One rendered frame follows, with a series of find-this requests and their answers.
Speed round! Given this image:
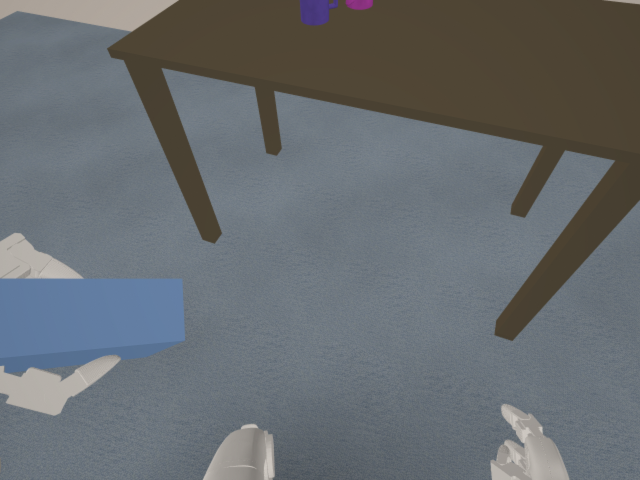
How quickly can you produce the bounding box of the robot left thigh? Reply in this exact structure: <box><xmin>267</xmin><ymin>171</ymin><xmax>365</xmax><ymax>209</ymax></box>
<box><xmin>203</xmin><ymin>428</ymin><xmax>275</xmax><ymax>480</ymax></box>

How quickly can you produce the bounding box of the left robot hand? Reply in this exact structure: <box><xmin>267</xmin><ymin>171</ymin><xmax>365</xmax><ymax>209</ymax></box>
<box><xmin>0</xmin><ymin>233</ymin><xmax>121</xmax><ymax>416</ymax></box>

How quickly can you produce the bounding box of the right robot hand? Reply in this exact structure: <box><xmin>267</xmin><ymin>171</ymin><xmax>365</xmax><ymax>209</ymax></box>
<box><xmin>490</xmin><ymin>404</ymin><xmax>569</xmax><ymax>480</ymax></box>

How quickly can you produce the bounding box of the table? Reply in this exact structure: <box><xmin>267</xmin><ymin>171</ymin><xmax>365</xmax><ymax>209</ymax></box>
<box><xmin>107</xmin><ymin>0</ymin><xmax>640</xmax><ymax>341</ymax></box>

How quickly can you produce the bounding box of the sponge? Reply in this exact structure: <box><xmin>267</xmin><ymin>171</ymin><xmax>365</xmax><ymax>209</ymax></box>
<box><xmin>0</xmin><ymin>278</ymin><xmax>185</xmax><ymax>373</ymax></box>

